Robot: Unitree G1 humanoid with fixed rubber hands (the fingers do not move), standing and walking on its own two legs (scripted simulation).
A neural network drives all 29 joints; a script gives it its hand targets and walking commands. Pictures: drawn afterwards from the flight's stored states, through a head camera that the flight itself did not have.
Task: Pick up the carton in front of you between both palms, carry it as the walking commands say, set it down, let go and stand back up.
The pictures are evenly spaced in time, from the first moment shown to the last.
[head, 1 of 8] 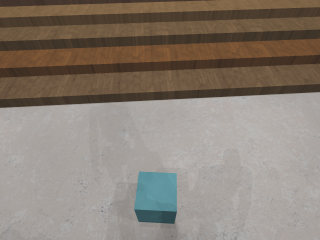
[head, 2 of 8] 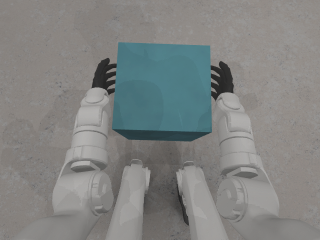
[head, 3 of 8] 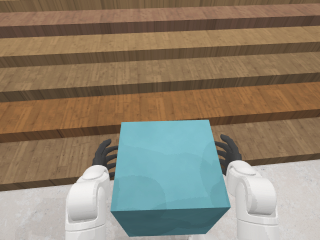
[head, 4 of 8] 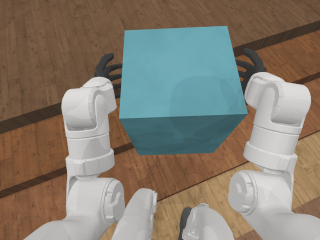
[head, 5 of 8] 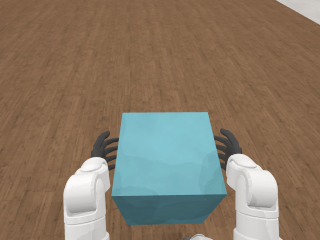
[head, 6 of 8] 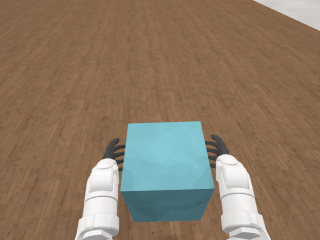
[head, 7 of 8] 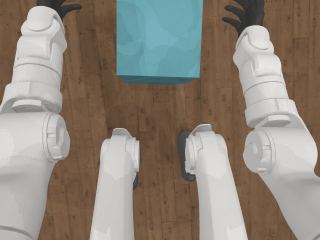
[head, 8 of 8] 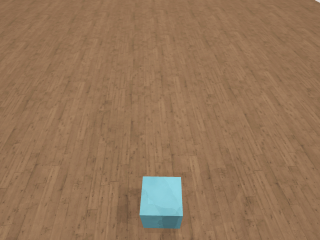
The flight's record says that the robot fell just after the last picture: no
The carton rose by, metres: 1.67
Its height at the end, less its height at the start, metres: +0.92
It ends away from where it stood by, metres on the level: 6.33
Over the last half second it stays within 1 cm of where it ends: yes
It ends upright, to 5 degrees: yes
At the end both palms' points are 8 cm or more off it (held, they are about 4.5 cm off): yes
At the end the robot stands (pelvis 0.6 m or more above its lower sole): yes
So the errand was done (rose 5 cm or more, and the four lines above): yes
